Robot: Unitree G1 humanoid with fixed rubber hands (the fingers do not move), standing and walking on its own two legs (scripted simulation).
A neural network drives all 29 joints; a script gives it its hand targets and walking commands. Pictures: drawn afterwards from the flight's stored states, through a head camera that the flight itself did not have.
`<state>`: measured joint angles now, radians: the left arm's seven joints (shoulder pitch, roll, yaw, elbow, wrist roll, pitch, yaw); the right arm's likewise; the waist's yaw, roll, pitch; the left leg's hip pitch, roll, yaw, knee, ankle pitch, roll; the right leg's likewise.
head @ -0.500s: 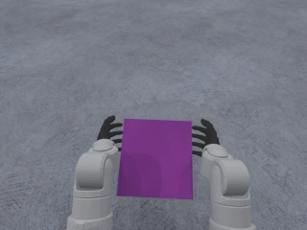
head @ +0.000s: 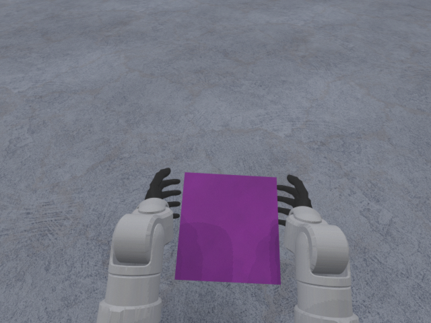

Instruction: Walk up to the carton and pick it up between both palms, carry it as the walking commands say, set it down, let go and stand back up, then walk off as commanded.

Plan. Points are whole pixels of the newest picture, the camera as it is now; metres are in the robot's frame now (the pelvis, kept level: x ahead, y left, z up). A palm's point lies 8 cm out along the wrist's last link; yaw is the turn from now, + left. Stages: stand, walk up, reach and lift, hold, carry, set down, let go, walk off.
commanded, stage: carry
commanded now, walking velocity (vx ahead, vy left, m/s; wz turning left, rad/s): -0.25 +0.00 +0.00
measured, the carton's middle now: (225, 231) +0.32 +0.00 +0.01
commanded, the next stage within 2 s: none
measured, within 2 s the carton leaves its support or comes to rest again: neither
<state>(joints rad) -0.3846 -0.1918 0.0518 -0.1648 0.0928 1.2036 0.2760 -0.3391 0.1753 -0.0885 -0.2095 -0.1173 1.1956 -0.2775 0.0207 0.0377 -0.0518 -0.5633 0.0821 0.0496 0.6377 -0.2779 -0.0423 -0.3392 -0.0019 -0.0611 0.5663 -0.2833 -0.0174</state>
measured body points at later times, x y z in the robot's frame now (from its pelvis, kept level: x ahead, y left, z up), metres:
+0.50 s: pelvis -0.23 +0.01 +0.01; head -0.21 +0.03 +0.46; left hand +0.07 +0.17 +0.10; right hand +0.10 -0.08 +0.10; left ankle -0.22 +0.13 -0.73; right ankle -0.20 -0.11 -0.65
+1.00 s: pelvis -0.45 -0.01 +0.00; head -0.44 -0.02 +0.45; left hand -0.13 +0.11 +0.11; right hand -0.14 -0.14 +0.10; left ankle -0.51 +0.12 -0.70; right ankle -0.33 -0.12 -0.73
